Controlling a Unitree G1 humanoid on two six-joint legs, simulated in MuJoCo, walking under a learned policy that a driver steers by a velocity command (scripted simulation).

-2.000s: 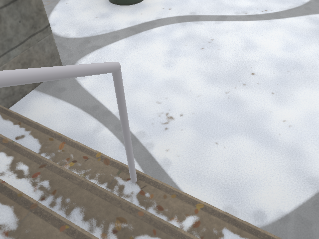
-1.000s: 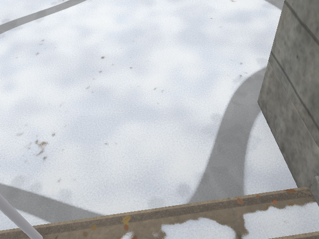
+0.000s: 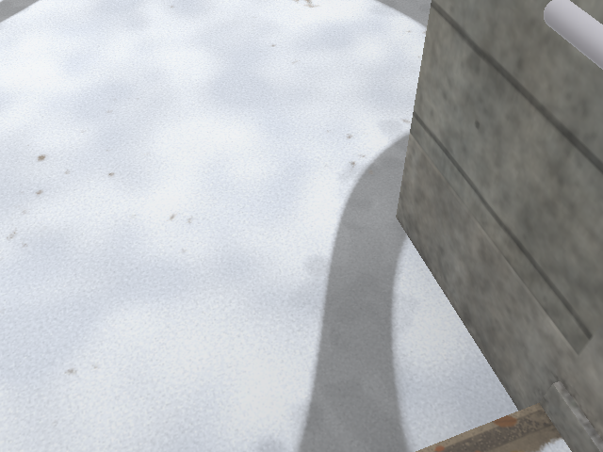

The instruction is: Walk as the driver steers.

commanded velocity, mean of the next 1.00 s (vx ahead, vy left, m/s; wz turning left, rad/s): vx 0.50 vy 0.00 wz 0.48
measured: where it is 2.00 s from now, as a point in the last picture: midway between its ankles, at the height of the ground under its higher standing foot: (195, 351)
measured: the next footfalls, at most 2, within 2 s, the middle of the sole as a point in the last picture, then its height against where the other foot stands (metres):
left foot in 0.38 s outside the picture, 0.16 m lower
right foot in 0.94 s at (292, 410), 0.16 m lower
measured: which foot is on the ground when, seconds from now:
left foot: up 0.00-0.36, down 0.38-0.94, up 0.96-1.00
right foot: down 0.00-0.40, up 0.42-0.92, down 0.94-1.00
